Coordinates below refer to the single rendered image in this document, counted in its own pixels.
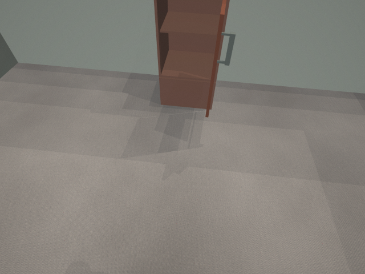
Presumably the cupboard door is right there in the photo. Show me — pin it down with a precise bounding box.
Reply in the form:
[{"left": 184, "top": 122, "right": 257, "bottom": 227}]
[{"left": 205, "top": 0, "right": 226, "bottom": 117}]

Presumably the handle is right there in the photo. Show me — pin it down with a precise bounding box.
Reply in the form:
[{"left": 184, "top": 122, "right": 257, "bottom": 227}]
[{"left": 217, "top": 32, "right": 236, "bottom": 66}]

